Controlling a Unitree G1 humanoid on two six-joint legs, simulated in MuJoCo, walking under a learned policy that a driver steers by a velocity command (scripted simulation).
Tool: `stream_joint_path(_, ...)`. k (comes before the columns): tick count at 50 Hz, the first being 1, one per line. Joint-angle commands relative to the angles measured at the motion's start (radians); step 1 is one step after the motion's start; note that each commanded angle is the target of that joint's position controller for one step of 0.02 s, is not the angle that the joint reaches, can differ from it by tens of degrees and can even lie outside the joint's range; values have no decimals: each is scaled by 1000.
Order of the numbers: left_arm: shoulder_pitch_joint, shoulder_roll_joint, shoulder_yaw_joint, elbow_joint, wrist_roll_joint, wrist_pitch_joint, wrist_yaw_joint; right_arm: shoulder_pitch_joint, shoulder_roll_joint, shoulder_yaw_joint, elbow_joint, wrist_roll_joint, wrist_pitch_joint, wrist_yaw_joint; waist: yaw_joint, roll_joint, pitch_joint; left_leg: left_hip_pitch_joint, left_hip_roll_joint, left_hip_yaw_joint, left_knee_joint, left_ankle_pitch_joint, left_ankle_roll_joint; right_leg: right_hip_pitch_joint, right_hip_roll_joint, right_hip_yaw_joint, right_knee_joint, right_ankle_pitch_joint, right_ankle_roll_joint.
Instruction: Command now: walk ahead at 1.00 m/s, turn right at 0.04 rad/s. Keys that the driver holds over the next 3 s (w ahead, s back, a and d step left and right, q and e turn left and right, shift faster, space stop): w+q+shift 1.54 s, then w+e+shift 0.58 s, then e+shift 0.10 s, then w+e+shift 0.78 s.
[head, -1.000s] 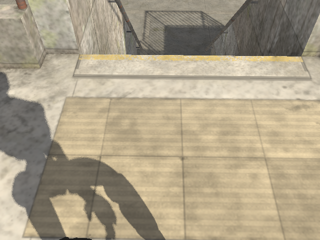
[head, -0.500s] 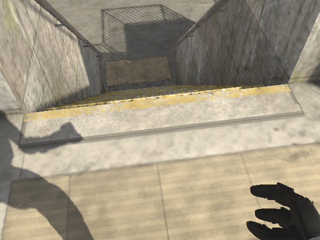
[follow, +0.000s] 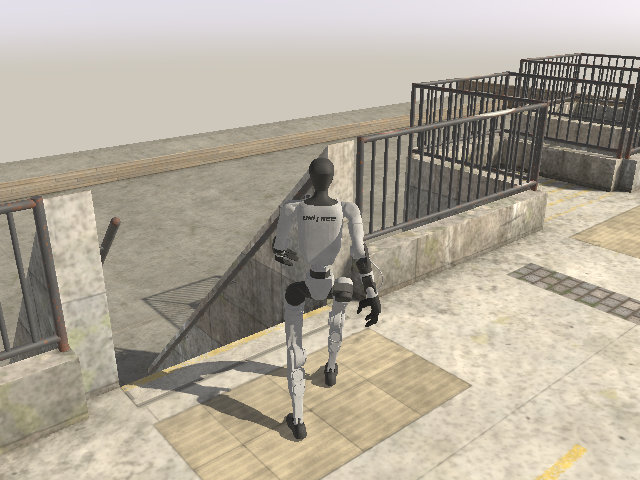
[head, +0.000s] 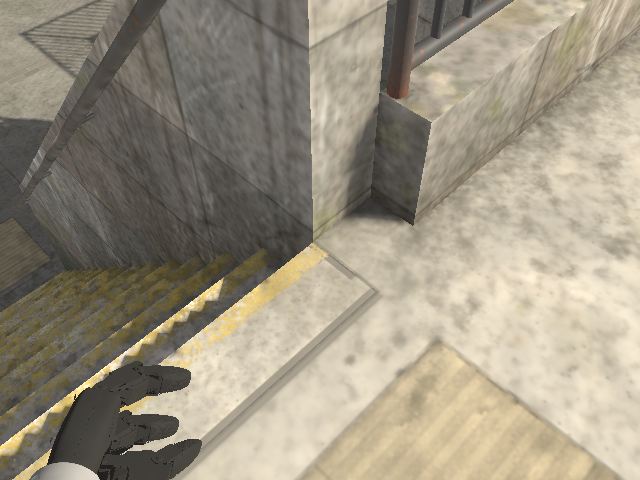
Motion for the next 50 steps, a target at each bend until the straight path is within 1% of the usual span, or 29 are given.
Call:
stream_joint_path(1,543,191,79,129,23,-10,47,-135,-263,-42,-85,8,14,-17,384,121,-162,-417,198,-102,627,1256,162,777,13,69,-141,-58,-46)
stream_joint_path(2,545,283,96,144,33,-14,67,-60,-104,-16,-117,-7,15,3,253,-136,-271,-681,51,-157,1030,28,158,1003,-284,375,-101,-162,-16)
stream_joint_path(3,529,316,107,105,28,-17,71,14,-103,-17,-162,58,11,0,203,-181,-444,-913,-48,-350,1285,-57,159,1123,-472,828,-280,-263,-71)
stream_joint_path(4,502,241,105,126,7,-24,73,-134,-171,-34,-177,51,9,-7,225,-14,-284,-985,10,-373,1256,96,163,968,-408,709,-366,-275,-35)
stream_joint_path(6,417,144,84,159,3,-53,69,-163,-106,-23,-154,37,15,8,139,38,-36,-950,76,-364,1122,185,151,669,-334,473,-445,-141,-5)
stream_joint_path(9,418,62,62,193,-22,-84,72,-113,-58,-24,-116,16,67,38,68,-8,1,-861,118,-372,1047,228,134,528,-264,264,-527,-47,59)
stream_joint_path(13,462,45,58,235,-40,-105,67,-306,-22,-21,-187,20,90,52,75,-39,92,-998,114,-298,945,362,131,522,-193,-4,-574,281,152)
stream_joint_path(18,507,96,59,263,-40,-113,93,-462,-37,-5,-254,16,86,82,79,-15,128,-1003,41,-153,634,512,188,637,-174,-171,-580,627,192)
stream_joint_path(21,520,165,68,261,-41,-103,127,-490,-94,-14,-266,6,89,99,49,-47,72,-817,-77,-43,456,509,235,739,-217,-207,-466,1140,218)
stream_joint_path(24,371,236,86,217,-17,-37,151,5,-196,-69,-110,14,99,89,-205,-103,-153,-315,-157,-138,460,316,302,651,-261,-161,128,1297,204)
stream_joint_path(25,297,233,93,197,-26,-20,134,142,-218,-94,-70,31,96,61,-271,-5,-173,-146,-111,-240,349,290,363,489,-163,-175,579,844,184)
stream_joint_path(26,255,67,50,135,-11,-43,96,14,-241,-107,-74,56,101,41,-134,284,-41,-98,0,-434,379,593,379,120,45,-138,934,-276,177)
stream_joint_path(27,352,74,41,29,-34,-61,102,-30,-369,-130,-125,13,112,31,-9,292,-265,192,183,-948,227,431,590,-185,84,76,1154,-415,214)
stream_joint_path(28,309,96,24,20,-13,-89,108,-95,-333,-129,-187,8,110,17,-20,46,-269,122,241,-1126,54,241,554,-229,22,177,1051,-315,189)
stream_joint_path(30,286,94,16,50,7,-98,116,-159,-236,-100,-186,-9,90,-7,75,-155,-7,-285,159,-942,-13,270,449,-121,-71,185,827,-287,180)
stream_joint_path(32,323,84,12,44,38,-54,116,-192,-200,-77,-196,6,51,-4,148,-115,8,-512,96,-837,-11,379,443,7,-121,189,618,-271,204)
stream_joint_path(34,203,84,8,-24,27,-16,129,-243,-209,-71,-211,27,25,12,155,-96,52,-720,-24,-675,-18,534,407,181,-119,137,282,-203,239)
stream_joint_path(35,143,61,-1,-63,7,-20,122,-251,-223,-73,-205,16,23,20,149,-47,64,-781,-54,-639,-1,578,378,254,-100,105,161,-118,237)
stream_joint_path(36,126,38,-5,-75,19,-10,115,-239,-222,-72,-205,40,21,28,128,7,21,-770,-96,-611,59,756,328,328,-64,57,118,36,227)
stream_joint_path(37,168,24,-1,-73,3,10,116,-203,-213,-71,-191,56,25,35,116,97,-52,-744,-127,-571,108,852,300,386,-36,29,133,163,212)
stream_joint_path(38,271,43,16,-16,-3,15,107,-190,-199,-63,-213,31,34,33,108,132,-140,-647,-97,-572,211,967,296,380,-37,48,279,285,183)
stream_joint_path(40,315,89,37,-5,2,17,120,-235,-196,-60,-276,26,59,21,125,91,-186,-535,-95,-565,422,1267,269,317,-20,89,262,153,148)
stream_joint_path(41,110,91,42,-59,-14,-5,120,-14,-211,-64,-213,24,69,0,-3,110,-119,-315,-23,-716,452,971,307,-3,-46,196,246,230,145)
stream_joint_path(44,-257,119,43,-163,-15,-34,117,197,-245,-79,-187,11,92,-44,-184,106,88,161,67,-913,467,990,354,-662,-68,228,123,-100,190)
stream_joint_path(45,-208,155,48,-187,-31,-37,108,158,-230,-74,-175,-3,83,-45,-131,58,105,19,-25,-871,511,854,297,-527,-52,239,-61,128,200)
stream_joint_path(47,74,9,-5,-107,-49,-38,73,-112,-177,-47,-226,39,60,-28,15,68,-92,-585,-155,-727,497,343,237,339,2,183,-161,697,177)
stream_joint_path(48,253,30,13,-42,-65,-28,67,-168,-152,-39,-233,55,45,-25,77,107,-149,-789,-168,-730,560,145,223,652,13,186,-40,823,192)
stream_joint_path(49,450,80,39,25,-94,-23,76,-200,-148,-33,-236,35,47,-25,161,100,-160,-843,-181,-729,660,96,224,801,16,183,-20,792,226)
stream_joint_path(50,571,50,33,99,-77,-24,94,-233,-148,-58,-247,40,75,-22,238,72,-199,-546,-190,-666,938,215,247,713,-147,303,-299,823,203)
